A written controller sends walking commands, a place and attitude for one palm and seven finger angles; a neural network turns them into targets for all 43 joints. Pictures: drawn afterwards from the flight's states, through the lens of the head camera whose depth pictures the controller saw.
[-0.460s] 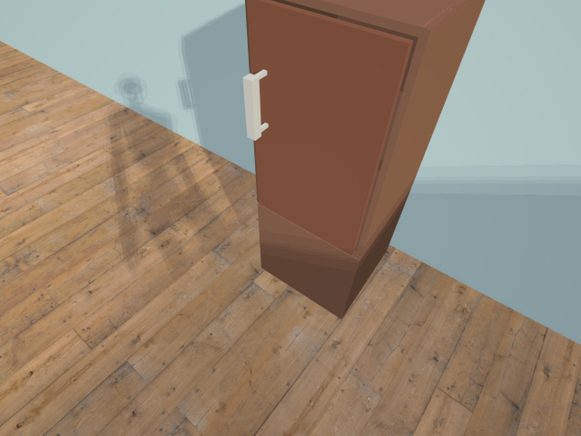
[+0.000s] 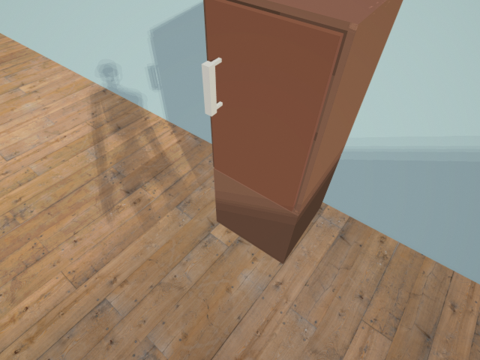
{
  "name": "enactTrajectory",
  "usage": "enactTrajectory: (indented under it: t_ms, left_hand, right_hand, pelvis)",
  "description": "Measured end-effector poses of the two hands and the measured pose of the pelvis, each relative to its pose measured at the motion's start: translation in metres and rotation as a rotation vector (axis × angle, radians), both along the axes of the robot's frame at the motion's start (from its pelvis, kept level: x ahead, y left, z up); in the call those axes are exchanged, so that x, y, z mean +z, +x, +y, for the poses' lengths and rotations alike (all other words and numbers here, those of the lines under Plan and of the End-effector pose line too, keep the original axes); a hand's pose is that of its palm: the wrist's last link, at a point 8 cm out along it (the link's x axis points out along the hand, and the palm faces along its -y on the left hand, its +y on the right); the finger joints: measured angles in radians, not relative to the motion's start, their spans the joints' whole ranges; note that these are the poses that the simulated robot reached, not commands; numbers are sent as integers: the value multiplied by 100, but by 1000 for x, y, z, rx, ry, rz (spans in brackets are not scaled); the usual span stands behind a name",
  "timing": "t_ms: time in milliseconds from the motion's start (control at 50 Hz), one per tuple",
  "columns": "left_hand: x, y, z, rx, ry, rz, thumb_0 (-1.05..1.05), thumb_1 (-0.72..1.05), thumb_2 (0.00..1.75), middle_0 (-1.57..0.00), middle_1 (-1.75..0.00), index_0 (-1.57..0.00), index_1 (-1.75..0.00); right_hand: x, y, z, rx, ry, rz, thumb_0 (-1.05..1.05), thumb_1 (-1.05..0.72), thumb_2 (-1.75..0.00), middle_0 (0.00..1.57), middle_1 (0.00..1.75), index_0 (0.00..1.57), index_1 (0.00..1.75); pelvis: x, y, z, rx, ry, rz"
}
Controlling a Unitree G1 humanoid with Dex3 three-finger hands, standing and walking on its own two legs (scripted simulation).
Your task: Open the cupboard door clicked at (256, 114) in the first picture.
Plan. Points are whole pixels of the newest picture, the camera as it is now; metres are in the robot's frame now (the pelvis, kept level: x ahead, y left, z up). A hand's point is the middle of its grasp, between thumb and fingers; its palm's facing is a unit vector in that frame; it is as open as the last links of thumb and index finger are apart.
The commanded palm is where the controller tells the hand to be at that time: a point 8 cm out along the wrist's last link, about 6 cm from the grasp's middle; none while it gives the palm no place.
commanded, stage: look at it before walking up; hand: left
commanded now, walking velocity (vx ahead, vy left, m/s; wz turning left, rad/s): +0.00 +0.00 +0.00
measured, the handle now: (214, 87) +0.79 +0.12 +0.03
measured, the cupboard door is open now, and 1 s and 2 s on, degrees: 0 0 0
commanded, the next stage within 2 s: walk around to get in front in 0.38 s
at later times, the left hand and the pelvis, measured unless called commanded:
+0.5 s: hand out of the picture -0.05 +0.15 -0.18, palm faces +0.05 -0.99 -0.16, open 7.4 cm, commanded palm none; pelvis +0.01 +0.00 +0.00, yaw +0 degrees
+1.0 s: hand out of the picture +0.02 +0.24 -0.19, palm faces +0.27 -0.93 -0.26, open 7.4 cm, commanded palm none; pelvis -0.01 +0.01 -0.02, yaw +16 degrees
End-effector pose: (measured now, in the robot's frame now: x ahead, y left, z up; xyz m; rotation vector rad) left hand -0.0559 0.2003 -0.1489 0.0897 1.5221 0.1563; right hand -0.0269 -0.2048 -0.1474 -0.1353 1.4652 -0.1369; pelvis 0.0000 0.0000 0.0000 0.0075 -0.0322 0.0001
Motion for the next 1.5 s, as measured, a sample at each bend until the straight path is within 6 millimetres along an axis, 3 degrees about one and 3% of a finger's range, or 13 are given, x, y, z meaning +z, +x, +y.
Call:
enactTrajectory:
  t_ms: [560,740,900,1040,1180,1240,1340,1420,1500]
  left_hand:
    - [-1,4,-1,7,2,6,1,91,90,-20,-30,-20,-30]
    - [-11,12,17,92,53,-68,1,91,90,-20,-30,-20,-30]
    - [-29,29,57,156,95,-166,1,91,90,-20,-30,-20,-30]
    - [6,64,86,184,174,-302,1,91,90,-20,-30,-20,-30]
    - [32,75,79,234,244,-391,1,91,90,-20,-30,-20,-30]
    - [32,63,66,269,281,-401,1,91,90,-20,-30,-20,-30]
    - [33,21,32,358,277,-292,1,91,90,-20,-30,-20,-30]
    - [28,-11,7,440,245,-213,1,91,90,-20,-30,-20,-30]
    - [18,-47,-12,547,217,-165,1,90,90,-20,-30,-20,-30]
  right_hand:
    - [0,8,-4,6,-6,1,0,-91,-90,20,29,20,30]
    - [-9,21,-15,75,-19,23,0,-91,-90,20,30,20,30]
    - [-16,78,-22,200,-78,-78,0,-91,-90,20,29,20,30]
    - [-1,122,-21,325,-79,-144,0,-91,-90,20,29,20,30]
    - [6,171,-30,426,-51,-192,0,-91,-90,20,30,21,30]
    - [-3,196,-38,458,-30,-210,0,-90,-90,20,30,21,30]
    - [-1,232,-37,527,-12,-224,0,-91,-90,20,29,20,30]
    - [5,252,-21,602,15,-224,1,-91,-90,19,29,20,30]
    - [5,272,9,710,27,-226,1,-91,-90,19,29,20,30]
  pelvis:
    - [-1,5,-1,9,1,4]
    - [-13,-3,-1,103,-19,12]
    - [-33,-6,14,223,-3,-9]
    - [-16,-13,11,307,-15,28]
    - [-7,-6,-15,410,-39,51]
    - [-15,2,-32,455,-15,67]
    - [-8,8,-42,528,0,49]
    - [-4,14,-46,596,33,51]
    - [-7,15,-44,667,34,53]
